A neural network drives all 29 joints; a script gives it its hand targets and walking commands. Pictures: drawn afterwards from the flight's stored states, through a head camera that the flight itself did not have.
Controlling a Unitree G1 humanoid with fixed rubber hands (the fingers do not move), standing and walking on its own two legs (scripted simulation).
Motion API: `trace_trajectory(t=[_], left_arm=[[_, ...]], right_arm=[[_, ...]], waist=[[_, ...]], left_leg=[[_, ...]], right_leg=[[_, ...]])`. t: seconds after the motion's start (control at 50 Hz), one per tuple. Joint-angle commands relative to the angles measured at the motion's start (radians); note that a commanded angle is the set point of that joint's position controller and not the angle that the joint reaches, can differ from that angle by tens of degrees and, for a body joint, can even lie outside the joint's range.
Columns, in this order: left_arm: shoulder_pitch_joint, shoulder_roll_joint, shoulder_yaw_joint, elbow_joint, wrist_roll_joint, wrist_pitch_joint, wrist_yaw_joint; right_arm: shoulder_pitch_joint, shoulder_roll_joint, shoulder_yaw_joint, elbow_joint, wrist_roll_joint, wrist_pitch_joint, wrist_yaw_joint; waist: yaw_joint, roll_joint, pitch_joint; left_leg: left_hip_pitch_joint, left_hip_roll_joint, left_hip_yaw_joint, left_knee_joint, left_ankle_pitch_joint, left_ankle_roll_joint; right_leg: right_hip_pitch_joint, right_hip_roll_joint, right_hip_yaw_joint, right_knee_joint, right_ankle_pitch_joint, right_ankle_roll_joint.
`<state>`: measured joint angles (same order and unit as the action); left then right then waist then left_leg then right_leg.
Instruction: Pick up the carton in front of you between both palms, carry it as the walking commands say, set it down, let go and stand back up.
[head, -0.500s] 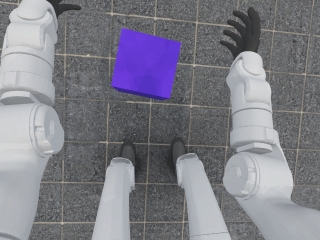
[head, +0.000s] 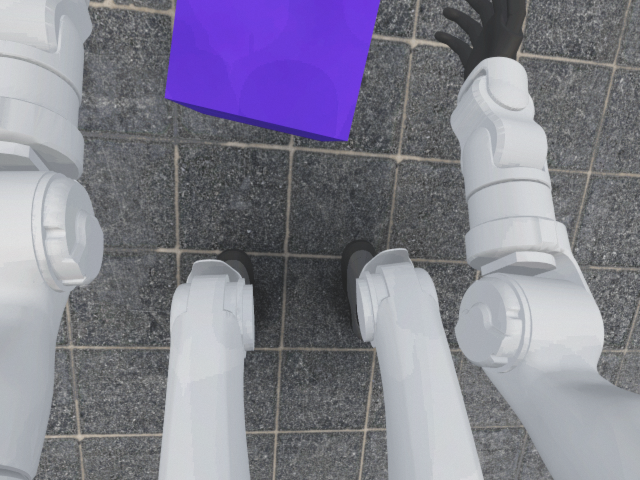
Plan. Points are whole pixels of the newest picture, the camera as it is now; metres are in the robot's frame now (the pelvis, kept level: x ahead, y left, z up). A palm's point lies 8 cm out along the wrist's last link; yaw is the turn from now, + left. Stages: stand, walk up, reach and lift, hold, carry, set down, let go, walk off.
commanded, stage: reach and lift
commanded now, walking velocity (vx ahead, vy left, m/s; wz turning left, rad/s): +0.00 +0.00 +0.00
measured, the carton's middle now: (275, 52) +0.54 +0.04 -0.38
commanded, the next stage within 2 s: none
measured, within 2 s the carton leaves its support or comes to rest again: leaves its support in 1.24 s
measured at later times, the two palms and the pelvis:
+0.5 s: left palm (134, 14) +0.56 +0.20 -0.32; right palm (431, 71) +0.51 -0.16 -0.31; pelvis -0.03 +0.01 -0.13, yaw -1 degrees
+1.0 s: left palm (151, 8) +0.57 +0.18 -0.30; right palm (403, 61) +0.52 -0.12 -0.31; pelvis -0.02 +0.00 -0.13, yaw -1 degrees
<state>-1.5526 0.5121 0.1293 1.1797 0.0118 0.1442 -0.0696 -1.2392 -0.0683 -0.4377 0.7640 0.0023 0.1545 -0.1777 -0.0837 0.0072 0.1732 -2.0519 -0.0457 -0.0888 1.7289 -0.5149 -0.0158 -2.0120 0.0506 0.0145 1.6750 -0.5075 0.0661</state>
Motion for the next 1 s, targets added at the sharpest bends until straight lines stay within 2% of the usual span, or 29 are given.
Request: trace_trajectory(t=[0.0,0.02,0.04,0.06,0.08,0.1,0.14,0.16,0.22,0.26,0.3,0.32,0.4,0.42,0.44,0.46,0.54,0.58,0.6,0.64,0.68,0.7,0.76,0.8,0.82,0.84,0.88,0.9,0.98], left_arm=[[-0.271,0.193,-0.029,-0.145,-0.054,-0.029,0.004],[-0.325,0.166,-0.087,-0.168,-0.101,-0.03,0.002],[-0.369,0.247,-0.004,-0.125,-0.055,-0.034,0.017],[-0.352,0.227,-0.052,-0.206,-0.099,-0.033,0.011],[-0.408,0.281,-0.095,-0.194,-0.097,-0.021,0.011],[-0.407,0.252,-0.117,-0.078,-0.142,-0.012,0.006],[-0.465,0.203,-0.169,-0.115,-0.171,-0.003,-0.007],[-0.492,0.246,-0.196,-0.103,-0.169,-0.002,-0.004],[-0.503,0.199,-0.175,0.001,-0.113,-0.004,0.005],[-0.481,0.169,-0.235,0.07,-0.184,-0.021,0.006],[-0.556,0.192,-0.236,0.037,-0.161,-0.035,0.01],[-0.518,0.233,-0.168,0.035,-0.15,-0.041,0.019],[-0.575,0.232,-0.201,-0.009,-0.182,-0.061,0.046],[-0.562,0.214,-0.225,-0.034,-0.2,-0.065,0.055],[-0.564,0.203,-0.265,0.03,-0.221,-0.063,0.052],[-0.56,0.195,-0.234,-0.023,-0.205,-0.058,0.059],[-0.54,0.14,-0.259,-0.026,-0.236,-0.05,0.049],[-0.44,0.176,-0.23,0.098,-0.223,-0.042,0.046],[-0.473,0.123,-0.272,0.013,-0.27,-0.044,0.052],[-0.48,0.116,-0.257,-0.019,-0.196,-0.056,0.053],[-0.459,0.186,-0.185,0.047,-0.176,-0.056,0.053],[-0.449,0.157,-0.197,-0.004,-0.165,-0.059,0.057],[-0.5,0.157,-0.177,-0.011,-0.182,-0.056,0.049],[-0.506,-0.07,-0.223,0.026,-0.174,-0.043,0.013],[-0.506,-0.032,-0.225,-0.017,-0.199,-0.045,0.018],[-0.557,-0.215,-0.299,0.032,-0.167,-0.03,-0.01],[-0.545,-0.306,-0.221,-0.019,-0.111,-0.028,-0.035],[-0.57,-0.452,-0.28,-0.048,-0.109,-0.011,-0.06],[-0.539,-0.901,-0.202,-0.075,-0.075,0.021,-0.175]], right_arm=[[-0.242,-0.073,0.094,-0.131,0.062,-0.011,-0.023],[-0.236,-0.084,0.093,-0.136,0.09,-0.014,-0.025],[-0.33,-0.125,0.133,-0.157,0.119,-0.003,-0.036],[-0.288,-0.123,0.116,-0.194,0.095,-0.004,-0.046],[-0.318,-0.14,0.15,-0.077,0.13,0.007,-0.052],[-0.349,-0.122,0.109,-0.108,0.133,0.018,-0.069],[-0.408,-0.1,0.144,-0.07,0.156,0.036,-0.062],[-0.387,-0.154,0.093,-0.025,0.127,0.028,-0.067],[-0.45,-0.193,0.073,0.078,0.112,0.014,-0.055],[-0.41,-0.15,0.053,0.148,0.094,-0.027,-0.042],[-0.455,-0.187,0.054,0.196,0.09,-0.018,-0.03],[-0.517,-0.218,0.051,0.135,0.053,-0.043,-0.035],[-0.546,-0.223,0.098,0.21,0.141,-0.063,-0.015],[-0.56,-0.189,0.167,0.158,0.183,-0.071,-0.003],[-0.546,-0.241,0.11,0.189,0.169,-0.082,-0.01],[-0.55,-0.238,0.142,0.158,0.163,-0.081,-0.008],[-0.452,-0.219,0.143,0.209,0.161,-0.075,-0.002],[-0.484,-0.269,0.148,0.264,0.153,-0.069,-0.01],[-0.48,-0.247,0.125,0.257,0.138,-0.083,-0.007],[-0.494,-0.227,0.116,0.202,0.157,-0.083,0.005],[-0.534,-0.152,0.188,0.163,0.193,-0.068,-0.007],[-0.433,-0.204,0.145,0.19,0.156,-0.068,-0.015],[-0.495,-0.194,0.159,0.215,0.158,-0.074,-0.013],[-0.529,-0.047,0.144,0.218,0.129,-0.063,0.005],[-0.504,-0.027,0.151,0.217,0.113,-0.076,0.001],[-0.575,0.049,0.14,0.207,0.108,-0.075,0.012],[-0.568,0.239,0.117,0.198,0.022,-0.054,0.046],[-0.611,0.301,0.097,0.226,0.005,-0.041,0.072],[-0.689,0.77,0.158,0.207,-0.025,0.026,0.225]], waist=[[0.018,0.061,-1.278],[-0.029,0.133,-1.275],[0.088,0.103,-1.309],[-0.024,0.065,-1.362],[0.02,0.074,-1.359],[-0.058,0.119,-1.275],[0.004,0.161,-1.198],[-0.055,0.163,-1.196],[-0.009,0.197,-1.082],[-0.116,0.129,-0.983],[-0.035,0.199,-0.996],[-0.03,0.089,-0.986],[0.003,0.135,-1.009],[0.067,0.086,-1.077],[-0.065,0.158,-0.963],[0.01,0.115,-0.997],[-0.053,0.129,-0.969],[-0.004,0.109,-0.879],[-0.077,0.077,-0.875],[0.014,0.153,-0.93],[0.061,0.045,-0.982],[0.012,0.145,-0.98],[-0.011,0.08,-0.971],[0.012,0.133,-0.873],[-0.031,0.044,-0.898],[-0.055,0.181,-0.917],[-0.012,0.096,-0.888],[-0.05,0.185,-0.868],[0.02,0.079,-0.72]], left_leg=[[0.58,-0.001,0.086,-0.002,0.443,0.008],[0.549,0.003,0.097,0.005,0.355,0.002],[0.58,0.013,0.104,0.078,0.407,0.029],[0.492,0.002,0.108,0.066,0.377,0.016],[0.488,0.013,0.12,0.088,0.28,0.001],[0.443,0.032,0.125,0.099,0.219,0.012],[0.474,0.037,0.111,0.144,0.231,0.012],[0.528,0.047,0.09,0.141,0.205,0.02],[0.49,0.052,0.072,0.181,0.147,0.008],[0.448,0.055,0.04,0.193,0.202,0.013],[0.514,0.063,0.064,0.241,0.176,0.0],[0.428,0.045,0.03,0.263,0.231,0.009],[0.451,0.06,0.042,0.287,0.266,-0.001],[0.499,0.047,0.047,0.288,0.309,0.001],[0.475,0.056,0.03,0.278,0.269,0.001],[0.513,0.061,0.027,0.299,0.29,0.004],[0.495,0.046,0.049,0.357,0.318,0.001],[0.453,0.054,0.035,0.342,0.237,-0.006],[0.39,0.042,0.033,0.326,0.262,-0.016],[0.466,0.042,0.034,0.345,0.361,-0.01],[0.389,0.047,0.057,0.347,0.276,0.012],[0.392,0.04,0.067,0.329,0.28,-0.007],[0.375,0.033,0.075,0.334,0.246,-0.012],[0.361,0.017,0.086,0.302,0.211,0.005],[0.343,0.024,0.074,0.318,0.195,0.007],[0.368,0.024,0.073,0.292,0.177,-0.012],[0.418,-0.008,0.046,0.296,0.248,0.011],[0.45,-0.001,0.039,0.313,0.301,-0.008],[0.268,-0.036,0.101,0.317,0.264,0.028]], right_leg=[[0.712,0.029,-0.082,0.047,0.497,0.028],[0.675,0.05,-0.098,0.063,0.446,0.001],[0.642,0.031,-0.067,0.092,0.474,0.024],[0.767,0.028,-0.089,0.127,0.534,0.004],[0.76,0.031,-0.088,0.147,0.419,0.005],[0.719,0.035,-0.12,0.167,0.395,0.012],[0.621,0.017,-0.09,0.19,0.347,0.009],[0.519,0.025,-0.126,0.202,0.286,0.017],[0.409,0.007,-0.12,0.239,0.206,0.016],[0.358,0.021,-0.161,0.279,0.261,0.017],[0.355,0.022,-0.121,0.294,0.225,0.011],[0.324,-0.009,-0.135,0.334,0.243,0.019],[0.356,0.016,-0.111,0.355,0.294,0.008],[0.378,0.007,-0.132,0.402,0.313,0.028],[0.37,0.006,-0.15,0.398,0.32,0.012],[0.296,0.007,-0.139,0.401,0.29,0.018],[0.293,0.022,-0.128,0.386,0.324,-0.001],[0.324,0.01,-0.112,0.395,0.266,0.002],[0.359,0.011,-0.13,0.405,0.307,-0.006],[0.299,0.008,-0.115,0.436,0.343,0.001],[0.434,0.022,-0.111,0.42,0.347,0.016],[0.395,0.042,-0.116,0.395,0.345,0.006],[0.396,0.039,-0.121,0.363,0.312,0.006],[0.348,0.04,-0.114,0.378,0.291,0.007],[0.39,0.053,-0.133,0.364,0.285,0.001],[0.366,0.065,-0.147,0.37,0.303,-0.007],[0.35,0.079,-0.122,0.359,0.295,0.002],[0.339,0.075,-0.116,0.373,0.337,-0.015],[0.253,0.123,-0.115,0.391,0.303,-0.02]])
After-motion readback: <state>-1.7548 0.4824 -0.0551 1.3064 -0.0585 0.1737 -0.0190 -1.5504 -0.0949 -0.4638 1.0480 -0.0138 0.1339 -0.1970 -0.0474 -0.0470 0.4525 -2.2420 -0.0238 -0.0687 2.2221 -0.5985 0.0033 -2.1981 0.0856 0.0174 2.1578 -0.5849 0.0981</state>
